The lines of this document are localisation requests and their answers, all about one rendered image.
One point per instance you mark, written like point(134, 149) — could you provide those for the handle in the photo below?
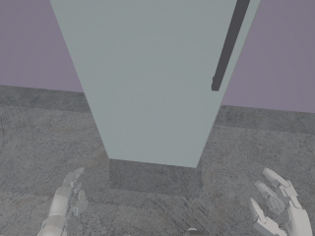
point(238, 15)

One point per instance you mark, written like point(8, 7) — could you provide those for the fridge door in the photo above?
point(146, 68)

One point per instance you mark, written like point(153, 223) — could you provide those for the robot left hand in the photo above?
point(65, 194)

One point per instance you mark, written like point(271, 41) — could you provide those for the robot left forearm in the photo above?
point(55, 225)

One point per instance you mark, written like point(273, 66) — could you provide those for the robot right hand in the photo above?
point(293, 219)

